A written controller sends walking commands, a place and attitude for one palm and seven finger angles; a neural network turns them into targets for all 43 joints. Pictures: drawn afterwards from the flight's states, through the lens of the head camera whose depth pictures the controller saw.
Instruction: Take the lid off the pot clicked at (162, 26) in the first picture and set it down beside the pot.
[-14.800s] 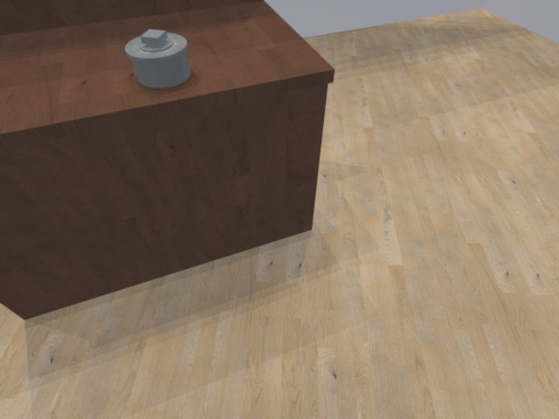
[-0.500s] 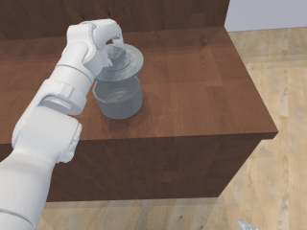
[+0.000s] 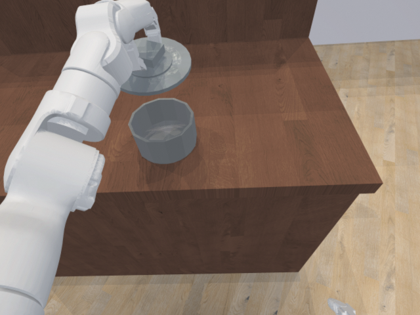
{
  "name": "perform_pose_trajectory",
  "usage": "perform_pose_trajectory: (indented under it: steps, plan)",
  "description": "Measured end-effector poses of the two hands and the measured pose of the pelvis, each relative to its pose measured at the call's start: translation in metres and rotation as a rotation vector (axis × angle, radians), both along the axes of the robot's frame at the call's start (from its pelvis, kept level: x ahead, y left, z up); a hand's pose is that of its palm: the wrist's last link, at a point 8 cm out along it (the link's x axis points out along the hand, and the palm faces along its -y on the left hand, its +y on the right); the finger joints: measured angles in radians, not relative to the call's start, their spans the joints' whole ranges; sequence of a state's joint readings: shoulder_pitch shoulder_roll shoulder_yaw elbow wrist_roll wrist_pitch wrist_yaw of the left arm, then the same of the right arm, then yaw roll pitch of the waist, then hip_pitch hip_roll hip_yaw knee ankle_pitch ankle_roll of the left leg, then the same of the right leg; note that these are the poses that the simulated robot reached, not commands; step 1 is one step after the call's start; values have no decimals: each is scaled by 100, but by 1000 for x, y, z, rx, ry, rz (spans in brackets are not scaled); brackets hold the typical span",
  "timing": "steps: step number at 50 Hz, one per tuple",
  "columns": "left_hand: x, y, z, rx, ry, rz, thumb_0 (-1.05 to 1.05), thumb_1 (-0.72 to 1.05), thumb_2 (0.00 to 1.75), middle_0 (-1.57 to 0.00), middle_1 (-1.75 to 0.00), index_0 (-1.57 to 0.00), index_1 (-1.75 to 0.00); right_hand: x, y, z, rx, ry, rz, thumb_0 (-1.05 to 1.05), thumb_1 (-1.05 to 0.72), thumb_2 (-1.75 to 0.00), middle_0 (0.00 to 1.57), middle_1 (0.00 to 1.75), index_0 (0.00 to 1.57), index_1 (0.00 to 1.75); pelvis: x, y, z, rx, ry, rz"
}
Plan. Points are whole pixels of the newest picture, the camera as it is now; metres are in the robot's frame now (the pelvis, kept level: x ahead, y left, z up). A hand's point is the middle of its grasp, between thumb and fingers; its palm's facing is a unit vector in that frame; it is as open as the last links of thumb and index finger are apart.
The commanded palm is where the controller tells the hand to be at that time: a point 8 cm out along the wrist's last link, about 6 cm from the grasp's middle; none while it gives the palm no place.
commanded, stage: lift the lid straight up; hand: left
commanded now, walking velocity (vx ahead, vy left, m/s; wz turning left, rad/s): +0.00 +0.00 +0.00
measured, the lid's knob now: (146, 53) +0.52 +0.10 +0.24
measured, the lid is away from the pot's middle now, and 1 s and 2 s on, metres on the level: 0.02 0.06 0.19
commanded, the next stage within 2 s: move the lid sideways beside the pot in 0.42 s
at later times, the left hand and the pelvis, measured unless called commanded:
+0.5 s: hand (134, 42) +0.48 +0.10 +0.28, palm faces -0.23 -0.06 -0.97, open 8.4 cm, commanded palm +0.47 +0.11 +0.35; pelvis -0.01 +0.00 +0.00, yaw +0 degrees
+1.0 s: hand (93, 47) +0.49 +0.17 +0.27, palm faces -0.23 -0.06 -0.97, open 8.4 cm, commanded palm +0.48 +0.18 +0.35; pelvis +0.00 +0.00 +0.00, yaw +0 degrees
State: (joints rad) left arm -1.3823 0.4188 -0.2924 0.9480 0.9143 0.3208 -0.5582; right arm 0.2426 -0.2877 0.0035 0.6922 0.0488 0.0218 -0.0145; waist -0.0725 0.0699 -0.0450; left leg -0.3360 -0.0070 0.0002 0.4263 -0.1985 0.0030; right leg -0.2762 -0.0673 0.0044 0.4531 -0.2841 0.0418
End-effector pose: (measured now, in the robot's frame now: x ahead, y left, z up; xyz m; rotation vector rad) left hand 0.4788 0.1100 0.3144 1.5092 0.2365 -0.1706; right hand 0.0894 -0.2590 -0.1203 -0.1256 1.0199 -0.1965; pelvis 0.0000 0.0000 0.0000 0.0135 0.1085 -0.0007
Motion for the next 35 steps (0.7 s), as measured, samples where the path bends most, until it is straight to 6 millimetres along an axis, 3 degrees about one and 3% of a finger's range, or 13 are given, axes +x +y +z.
perform_pose_trajectory:
  steps: [14, 27, 35]
  plan:
    - [-7, -2, 29, -2, -52, 13, -3, 25, 87, -89, -113, -48, -90, 16, 14, 1, 29, -52, 32, 1, -91, -90, 20, 30, 20, 30, -3, 2, 0, 1, 1, 2]
    - [-7, -9, 24, -13, -32, 7, -3, 25, 87, -90, -113, -48, -90, 4, 11, 0, 15, -27, 20, 1, -91, -90, 20, 30, 20, 30, -6, 2, 0, 1, 1, 2]
    - [0, 12, 27, 5, -43, 45, -3, 25, 87, -90, -113, -48, -90, -10, 1, 1, -3, 6, -19, 1, -91, -90, 20, 30, 20, 30, -4, 1, 0, 0, 7, -12]
